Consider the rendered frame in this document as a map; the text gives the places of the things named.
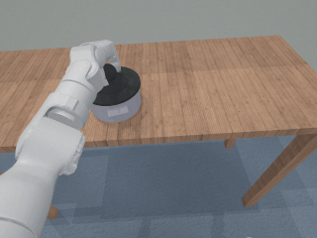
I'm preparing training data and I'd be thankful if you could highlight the knob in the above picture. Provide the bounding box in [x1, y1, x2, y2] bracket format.
[103, 63, 117, 81]

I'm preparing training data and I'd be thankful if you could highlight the robot left hand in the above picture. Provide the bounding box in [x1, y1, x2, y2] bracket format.
[90, 40, 121, 86]

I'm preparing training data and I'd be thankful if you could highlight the pot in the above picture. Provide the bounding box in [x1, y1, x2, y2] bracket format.
[90, 89, 142, 123]

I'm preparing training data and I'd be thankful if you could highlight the left robot upper arm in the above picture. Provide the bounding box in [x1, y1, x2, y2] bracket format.
[0, 116, 86, 238]

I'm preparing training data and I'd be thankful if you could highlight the lid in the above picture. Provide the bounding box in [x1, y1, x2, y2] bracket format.
[93, 66, 141, 106]

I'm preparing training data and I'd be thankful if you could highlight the left robot forearm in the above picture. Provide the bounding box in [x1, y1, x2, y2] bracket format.
[15, 42, 106, 160]

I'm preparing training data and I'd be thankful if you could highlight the table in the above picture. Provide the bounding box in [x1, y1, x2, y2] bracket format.
[0, 35, 317, 219]

